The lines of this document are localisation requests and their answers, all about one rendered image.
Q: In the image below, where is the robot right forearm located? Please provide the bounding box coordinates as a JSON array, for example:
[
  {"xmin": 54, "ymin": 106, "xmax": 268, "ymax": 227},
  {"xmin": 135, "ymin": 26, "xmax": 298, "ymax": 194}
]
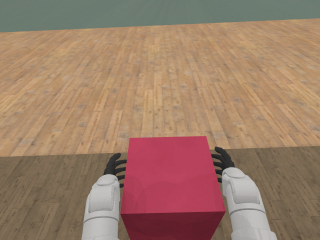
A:
[{"xmin": 222, "ymin": 167, "xmax": 277, "ymax": 240}]

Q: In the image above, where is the carton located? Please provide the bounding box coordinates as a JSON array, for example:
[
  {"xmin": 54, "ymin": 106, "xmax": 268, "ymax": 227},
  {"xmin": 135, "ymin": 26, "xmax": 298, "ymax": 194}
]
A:
[{"xmin": 120, "ymin": 136, "xmax": 226, "ymax": 240}]

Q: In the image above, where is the robot right hand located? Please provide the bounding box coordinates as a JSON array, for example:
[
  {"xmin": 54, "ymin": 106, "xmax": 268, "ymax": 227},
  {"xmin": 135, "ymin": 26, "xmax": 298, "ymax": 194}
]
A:
[{"xmin": 211, "ymin": 146, "xmax": 235, "ymax": 183}]

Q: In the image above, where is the robot left forearm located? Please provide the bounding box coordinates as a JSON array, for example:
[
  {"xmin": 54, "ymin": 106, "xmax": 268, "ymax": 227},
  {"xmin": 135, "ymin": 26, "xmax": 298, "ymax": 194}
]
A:
[{"xmin": 81, "ymin": 174, "xmax": 120, "ymax": 240}]

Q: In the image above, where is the robot left hand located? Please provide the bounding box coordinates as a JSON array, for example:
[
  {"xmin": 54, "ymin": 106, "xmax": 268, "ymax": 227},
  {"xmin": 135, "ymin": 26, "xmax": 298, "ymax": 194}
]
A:
[{"xmin": 103, "ymin": 152, "xmax": 127, "ymax": 188}]

